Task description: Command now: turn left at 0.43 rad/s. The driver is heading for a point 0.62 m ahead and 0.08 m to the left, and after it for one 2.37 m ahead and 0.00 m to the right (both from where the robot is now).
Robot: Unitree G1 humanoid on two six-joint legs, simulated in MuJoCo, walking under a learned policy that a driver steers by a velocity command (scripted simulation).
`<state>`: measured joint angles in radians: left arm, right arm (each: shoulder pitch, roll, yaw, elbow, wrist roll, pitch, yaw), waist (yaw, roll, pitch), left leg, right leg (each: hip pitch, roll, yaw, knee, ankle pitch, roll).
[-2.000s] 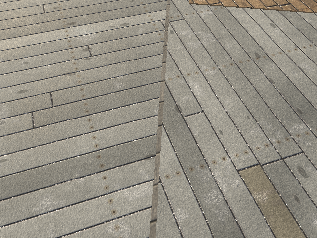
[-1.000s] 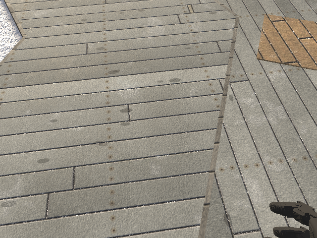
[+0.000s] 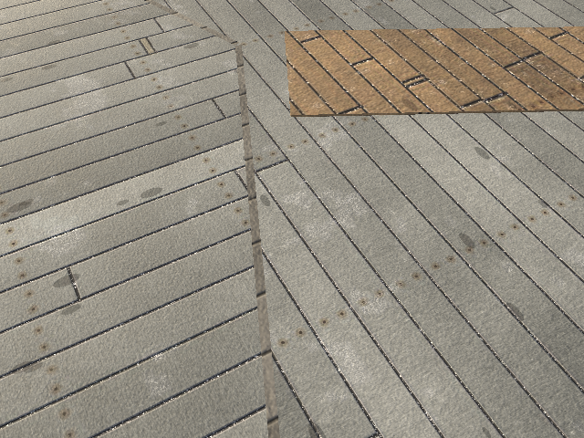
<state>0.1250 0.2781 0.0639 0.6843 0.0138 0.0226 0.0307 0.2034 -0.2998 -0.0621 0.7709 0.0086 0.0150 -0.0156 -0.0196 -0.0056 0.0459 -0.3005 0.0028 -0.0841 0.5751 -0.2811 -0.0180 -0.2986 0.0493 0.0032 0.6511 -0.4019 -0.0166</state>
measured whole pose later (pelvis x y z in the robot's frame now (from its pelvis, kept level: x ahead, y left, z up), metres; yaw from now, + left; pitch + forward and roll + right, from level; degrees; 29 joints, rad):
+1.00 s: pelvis +0.20 +0.11 -0.02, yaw +10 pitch +3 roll -1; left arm 0.06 0.27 0.05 0.66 -0.03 -0.06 -0.07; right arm 0.40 -0.29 -0.06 0.81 -0.01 -0.03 -0.04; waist -0.04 -0.01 0.05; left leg 0.08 0.03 0.18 0.59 -0.47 0.01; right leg -0.52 0.07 -0.08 0.57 -0.10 -0.13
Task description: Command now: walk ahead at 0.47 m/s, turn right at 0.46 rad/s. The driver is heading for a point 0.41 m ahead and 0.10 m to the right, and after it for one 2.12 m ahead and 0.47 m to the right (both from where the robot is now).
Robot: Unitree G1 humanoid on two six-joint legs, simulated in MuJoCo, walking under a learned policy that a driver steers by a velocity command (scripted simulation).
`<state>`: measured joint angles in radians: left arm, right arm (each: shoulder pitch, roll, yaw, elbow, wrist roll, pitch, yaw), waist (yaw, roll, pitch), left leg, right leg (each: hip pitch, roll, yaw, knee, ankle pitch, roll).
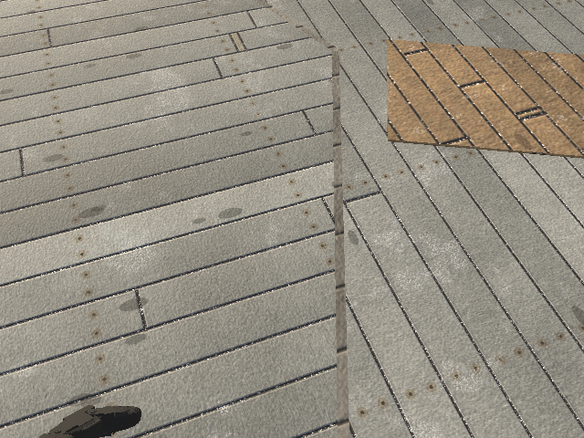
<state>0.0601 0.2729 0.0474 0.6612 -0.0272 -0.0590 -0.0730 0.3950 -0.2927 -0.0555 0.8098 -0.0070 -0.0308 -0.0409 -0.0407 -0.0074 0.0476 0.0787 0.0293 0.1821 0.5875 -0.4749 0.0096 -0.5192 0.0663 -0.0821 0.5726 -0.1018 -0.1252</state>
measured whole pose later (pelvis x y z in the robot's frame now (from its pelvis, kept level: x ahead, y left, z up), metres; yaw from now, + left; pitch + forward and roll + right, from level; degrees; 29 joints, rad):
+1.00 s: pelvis +0.36 -0.01 +0.03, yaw -28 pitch +1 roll +0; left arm 0.09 0.21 0.02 0.64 0.03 0.02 0.00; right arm 0.19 -0.30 -0.04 0.78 0.00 0.01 0.00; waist -0.04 0.05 0.03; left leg -0.35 0.07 0.02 0.78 -0.52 -0.08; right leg -0.29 0.01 -0.03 0.50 -0.23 -0.04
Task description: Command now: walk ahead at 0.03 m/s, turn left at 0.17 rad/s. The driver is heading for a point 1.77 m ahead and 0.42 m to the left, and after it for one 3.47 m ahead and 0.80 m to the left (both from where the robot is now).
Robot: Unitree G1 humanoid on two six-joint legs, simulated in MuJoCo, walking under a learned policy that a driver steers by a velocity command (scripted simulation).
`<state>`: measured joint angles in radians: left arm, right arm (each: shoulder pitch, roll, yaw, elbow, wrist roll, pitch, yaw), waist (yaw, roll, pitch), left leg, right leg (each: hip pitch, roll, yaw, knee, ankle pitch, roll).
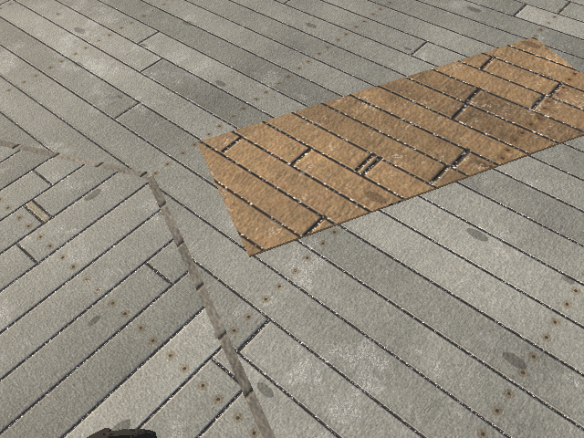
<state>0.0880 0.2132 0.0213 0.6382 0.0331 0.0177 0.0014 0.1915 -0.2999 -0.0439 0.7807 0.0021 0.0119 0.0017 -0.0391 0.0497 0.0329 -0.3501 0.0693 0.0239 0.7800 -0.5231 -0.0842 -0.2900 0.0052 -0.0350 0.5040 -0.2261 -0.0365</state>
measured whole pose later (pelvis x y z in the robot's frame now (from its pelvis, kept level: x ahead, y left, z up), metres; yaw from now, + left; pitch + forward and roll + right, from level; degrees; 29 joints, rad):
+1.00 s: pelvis +0.00 +0.01 +0.00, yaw +25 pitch +0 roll +0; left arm 0.16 0.24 0.03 0.82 0.00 -0.02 0.00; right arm 0.15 -0.28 -0.04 0.70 -0.02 0.03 -0.03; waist 0.00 0.04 0.04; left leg -0.22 -0.03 -0.12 0.48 -0.23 -0.03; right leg -0.23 0.05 0.09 0.48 -0.24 -0.01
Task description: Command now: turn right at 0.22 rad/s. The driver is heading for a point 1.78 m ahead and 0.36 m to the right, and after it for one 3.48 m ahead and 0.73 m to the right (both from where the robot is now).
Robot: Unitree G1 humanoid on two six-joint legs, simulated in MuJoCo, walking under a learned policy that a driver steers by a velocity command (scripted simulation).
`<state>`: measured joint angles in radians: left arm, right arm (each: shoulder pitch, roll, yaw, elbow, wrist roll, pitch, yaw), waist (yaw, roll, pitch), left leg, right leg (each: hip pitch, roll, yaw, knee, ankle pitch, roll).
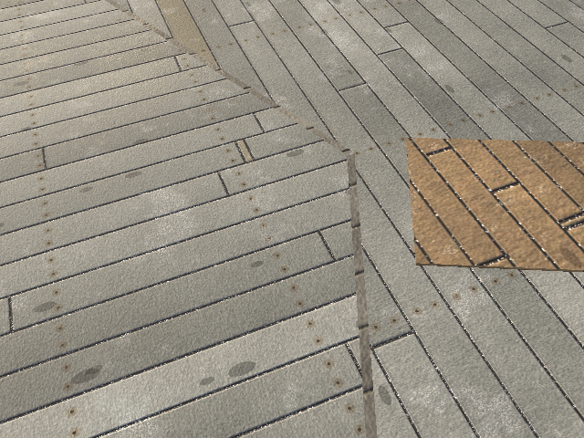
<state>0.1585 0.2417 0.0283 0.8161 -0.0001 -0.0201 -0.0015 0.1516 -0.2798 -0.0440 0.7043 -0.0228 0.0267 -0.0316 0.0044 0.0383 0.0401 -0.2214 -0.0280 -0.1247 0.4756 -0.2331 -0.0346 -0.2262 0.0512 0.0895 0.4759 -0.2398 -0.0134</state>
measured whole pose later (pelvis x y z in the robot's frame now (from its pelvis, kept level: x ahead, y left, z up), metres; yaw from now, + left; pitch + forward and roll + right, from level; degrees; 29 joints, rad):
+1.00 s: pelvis +0.00 -0.03 -0.01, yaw -21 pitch +0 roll +0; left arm 0.13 0.25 0.02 0.71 0.02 0.01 0.02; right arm 0.22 -0.28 -0.05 0.72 0.00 0.00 -0.01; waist -0.01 -0.02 0.03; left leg -0.26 0.01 -0.07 0.54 -0.28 -0.03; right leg -0.26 0.06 0.05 0.55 -0.28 -0.03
